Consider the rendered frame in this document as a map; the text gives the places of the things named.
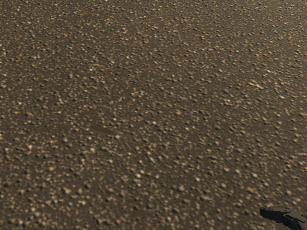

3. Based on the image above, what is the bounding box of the robot right hand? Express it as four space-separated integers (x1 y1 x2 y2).
259 207 307 230

